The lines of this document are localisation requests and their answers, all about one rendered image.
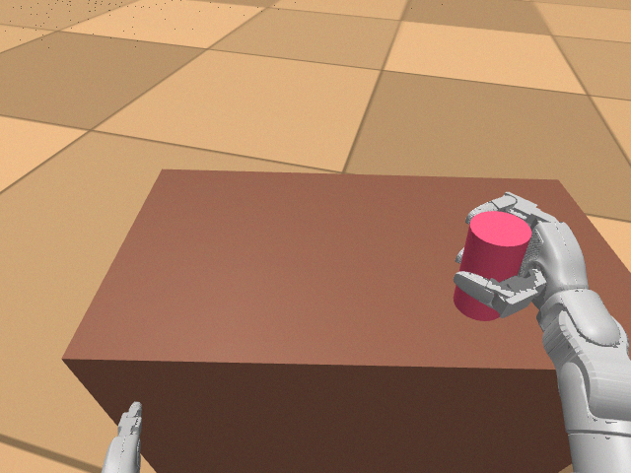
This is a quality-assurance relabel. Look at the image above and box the right robot hand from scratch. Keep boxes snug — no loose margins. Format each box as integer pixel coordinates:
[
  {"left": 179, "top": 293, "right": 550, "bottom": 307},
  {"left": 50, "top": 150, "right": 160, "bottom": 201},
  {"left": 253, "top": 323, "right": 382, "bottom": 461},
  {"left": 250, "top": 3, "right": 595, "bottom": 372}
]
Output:
[{"left": 454, "top": 192, "right": 589, "bottom": 318}]

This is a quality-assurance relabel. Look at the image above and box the right robot arm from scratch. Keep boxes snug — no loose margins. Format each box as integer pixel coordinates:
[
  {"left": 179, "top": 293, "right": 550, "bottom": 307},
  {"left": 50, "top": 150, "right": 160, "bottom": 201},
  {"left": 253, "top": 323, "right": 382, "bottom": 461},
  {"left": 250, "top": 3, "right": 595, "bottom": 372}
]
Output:
[{"left": 536, "top": 289, "right": 631, "bottom": 473}]

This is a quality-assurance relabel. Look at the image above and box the left robot hand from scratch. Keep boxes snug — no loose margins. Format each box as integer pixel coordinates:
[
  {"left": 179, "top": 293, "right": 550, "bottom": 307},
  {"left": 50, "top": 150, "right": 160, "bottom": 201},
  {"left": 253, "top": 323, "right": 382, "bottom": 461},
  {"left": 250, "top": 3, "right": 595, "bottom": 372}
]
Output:
[{"left": 102, "top": 401, "right": 142, "bottom": 473}]

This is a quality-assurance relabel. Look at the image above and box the can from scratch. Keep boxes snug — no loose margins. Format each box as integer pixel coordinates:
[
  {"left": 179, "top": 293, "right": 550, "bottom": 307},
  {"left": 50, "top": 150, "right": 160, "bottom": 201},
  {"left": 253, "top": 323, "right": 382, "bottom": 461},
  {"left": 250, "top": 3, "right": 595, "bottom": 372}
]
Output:
[{"left": 454, "top": 211, "right": 531, "bottom": 321}]

